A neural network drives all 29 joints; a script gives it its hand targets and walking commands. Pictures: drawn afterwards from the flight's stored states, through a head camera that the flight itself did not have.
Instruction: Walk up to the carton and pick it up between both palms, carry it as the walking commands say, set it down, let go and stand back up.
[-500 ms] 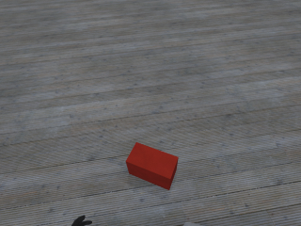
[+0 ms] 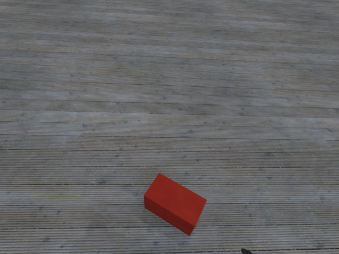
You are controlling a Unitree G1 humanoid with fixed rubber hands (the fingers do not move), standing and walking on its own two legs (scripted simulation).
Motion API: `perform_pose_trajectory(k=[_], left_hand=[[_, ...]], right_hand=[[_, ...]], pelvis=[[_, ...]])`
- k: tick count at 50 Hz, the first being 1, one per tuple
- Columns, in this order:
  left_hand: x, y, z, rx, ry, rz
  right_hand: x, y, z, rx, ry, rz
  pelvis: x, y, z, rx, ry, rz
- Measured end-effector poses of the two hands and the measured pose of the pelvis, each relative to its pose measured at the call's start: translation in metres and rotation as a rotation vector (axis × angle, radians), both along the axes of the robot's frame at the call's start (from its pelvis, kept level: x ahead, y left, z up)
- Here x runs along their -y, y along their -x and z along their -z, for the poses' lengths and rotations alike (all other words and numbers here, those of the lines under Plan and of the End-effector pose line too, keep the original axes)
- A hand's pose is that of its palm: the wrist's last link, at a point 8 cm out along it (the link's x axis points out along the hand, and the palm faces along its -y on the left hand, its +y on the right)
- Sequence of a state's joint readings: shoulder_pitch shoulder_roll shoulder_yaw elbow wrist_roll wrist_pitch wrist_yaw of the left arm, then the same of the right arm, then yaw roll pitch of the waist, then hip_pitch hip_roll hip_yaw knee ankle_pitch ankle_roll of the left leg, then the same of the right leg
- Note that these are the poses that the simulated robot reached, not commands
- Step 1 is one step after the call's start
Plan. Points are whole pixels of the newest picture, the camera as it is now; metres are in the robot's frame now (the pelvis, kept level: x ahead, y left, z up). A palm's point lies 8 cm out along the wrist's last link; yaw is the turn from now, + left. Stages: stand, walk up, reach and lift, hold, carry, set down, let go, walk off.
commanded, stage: walk up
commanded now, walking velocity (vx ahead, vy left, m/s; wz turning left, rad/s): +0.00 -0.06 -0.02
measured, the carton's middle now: (174, 203) +0.48 -0.06 -0.67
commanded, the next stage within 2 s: none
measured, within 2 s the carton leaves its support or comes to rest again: neither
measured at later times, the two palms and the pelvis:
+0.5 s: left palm out of the picture +0.04 +0.20 -0.15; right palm out of the picture +0.02 -0.28 -0.14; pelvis -0.02 -0.03 +0.00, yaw -1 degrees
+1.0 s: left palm out of the picture -0.04 +0.21 -0.13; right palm out of the picture -0.02 -0.22 -0.14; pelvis -0.03 +0.00 +0.01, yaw -3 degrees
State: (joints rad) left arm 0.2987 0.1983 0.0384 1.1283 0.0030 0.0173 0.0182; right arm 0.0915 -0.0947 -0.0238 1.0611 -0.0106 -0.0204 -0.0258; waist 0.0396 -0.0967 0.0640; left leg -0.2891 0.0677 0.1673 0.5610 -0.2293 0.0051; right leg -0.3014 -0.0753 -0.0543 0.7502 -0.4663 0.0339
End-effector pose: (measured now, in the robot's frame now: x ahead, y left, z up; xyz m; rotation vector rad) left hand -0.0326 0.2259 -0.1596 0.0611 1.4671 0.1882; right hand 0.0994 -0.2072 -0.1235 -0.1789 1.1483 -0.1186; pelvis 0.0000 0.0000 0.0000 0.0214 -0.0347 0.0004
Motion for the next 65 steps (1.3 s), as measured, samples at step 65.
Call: perform_pose_trajectory(k=[65], left_hand=[[-0.097, -0.043, -0.027, -0.022, -0.147, 0.264]], right_hand=[[-0.016, 0.141, 0.000, -0.170, 0.045, 0.248]], pelvis=[[-0.059, 0.023, -0.005, -0.077, -0.004, 0.225]])
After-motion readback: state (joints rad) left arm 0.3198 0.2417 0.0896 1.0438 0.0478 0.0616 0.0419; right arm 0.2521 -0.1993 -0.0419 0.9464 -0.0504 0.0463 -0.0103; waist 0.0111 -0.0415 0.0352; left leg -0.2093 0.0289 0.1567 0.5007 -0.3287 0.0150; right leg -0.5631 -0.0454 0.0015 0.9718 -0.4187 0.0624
